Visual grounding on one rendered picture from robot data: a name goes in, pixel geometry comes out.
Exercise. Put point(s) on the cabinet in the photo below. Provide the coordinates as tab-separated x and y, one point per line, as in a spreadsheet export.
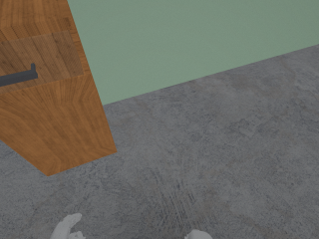
58	125

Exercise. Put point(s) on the left robot hand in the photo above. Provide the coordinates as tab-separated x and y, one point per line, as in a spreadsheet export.
63	229

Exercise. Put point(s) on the handle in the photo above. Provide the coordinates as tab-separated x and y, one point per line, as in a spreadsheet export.
19	77

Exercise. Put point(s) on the drawer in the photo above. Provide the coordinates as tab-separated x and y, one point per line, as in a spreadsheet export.
54	54

